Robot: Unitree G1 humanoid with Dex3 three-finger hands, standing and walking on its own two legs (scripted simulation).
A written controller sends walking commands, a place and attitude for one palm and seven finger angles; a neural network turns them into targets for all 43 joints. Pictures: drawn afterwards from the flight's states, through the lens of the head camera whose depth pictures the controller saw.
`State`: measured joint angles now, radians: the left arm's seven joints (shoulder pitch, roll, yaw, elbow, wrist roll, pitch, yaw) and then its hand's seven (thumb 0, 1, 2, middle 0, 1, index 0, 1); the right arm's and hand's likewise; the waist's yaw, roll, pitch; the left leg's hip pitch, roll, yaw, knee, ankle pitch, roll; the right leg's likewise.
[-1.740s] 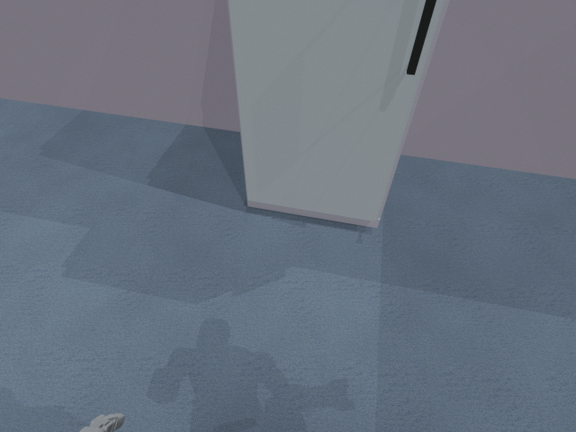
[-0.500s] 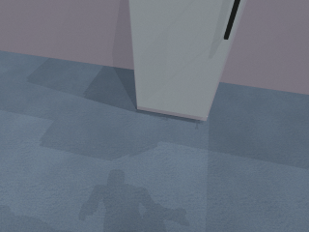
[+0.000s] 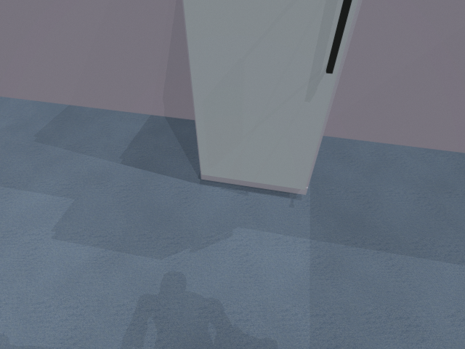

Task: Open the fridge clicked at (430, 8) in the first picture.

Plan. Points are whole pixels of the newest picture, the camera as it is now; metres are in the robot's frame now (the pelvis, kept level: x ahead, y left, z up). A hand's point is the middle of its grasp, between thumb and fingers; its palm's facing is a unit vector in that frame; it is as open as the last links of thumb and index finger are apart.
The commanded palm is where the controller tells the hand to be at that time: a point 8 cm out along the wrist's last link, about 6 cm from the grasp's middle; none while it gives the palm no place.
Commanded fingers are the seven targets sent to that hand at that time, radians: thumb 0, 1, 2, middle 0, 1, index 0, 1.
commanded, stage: walk to a spot facing it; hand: right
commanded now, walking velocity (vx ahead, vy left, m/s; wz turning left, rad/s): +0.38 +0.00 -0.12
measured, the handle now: (345, 5) +1.06 -0.31 +0.23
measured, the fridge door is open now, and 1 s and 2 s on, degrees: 0 0 0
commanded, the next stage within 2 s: turn to face it in 0.46 s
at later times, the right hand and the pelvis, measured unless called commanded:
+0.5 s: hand (325, 306) +0.28 -0.19 -0.18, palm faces -0.06 +0.99 -0.12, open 7.4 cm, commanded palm none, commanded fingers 0.00 -0.90 -0.90 0.20 0.30 0.20 0.30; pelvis +0.18 -0.03 -0.01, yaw +1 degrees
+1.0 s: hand (328, 275) +0.36 -0.22 -0.20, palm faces +0.15 +0.98 -0.14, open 7.4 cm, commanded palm none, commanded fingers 0.00 -0.90 -0.90 0.20 0.30 0.20 0.30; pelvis +0.34 -0.05 -0.02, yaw -4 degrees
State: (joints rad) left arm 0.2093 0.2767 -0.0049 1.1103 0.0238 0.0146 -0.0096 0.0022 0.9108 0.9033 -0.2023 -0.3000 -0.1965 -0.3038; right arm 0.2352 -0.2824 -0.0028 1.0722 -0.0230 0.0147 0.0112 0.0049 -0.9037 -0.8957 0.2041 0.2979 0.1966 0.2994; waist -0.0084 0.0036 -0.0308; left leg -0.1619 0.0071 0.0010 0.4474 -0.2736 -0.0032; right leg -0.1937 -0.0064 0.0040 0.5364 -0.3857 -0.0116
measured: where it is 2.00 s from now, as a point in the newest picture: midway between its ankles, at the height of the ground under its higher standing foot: (260, 290)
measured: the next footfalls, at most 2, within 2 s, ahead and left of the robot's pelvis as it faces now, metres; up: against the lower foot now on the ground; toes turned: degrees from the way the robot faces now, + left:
left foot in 0.56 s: +0.38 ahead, +0.07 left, +0.00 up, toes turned +9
right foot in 0.96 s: +0.42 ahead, -0.15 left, +0.00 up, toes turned -10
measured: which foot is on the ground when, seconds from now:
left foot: down 0.00-0.12, up 0.14-0.54, down 0.56-0.98, up 1.00-1.00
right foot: down 0.00-0.58, up 0.60-0.94, down 0.96-1.00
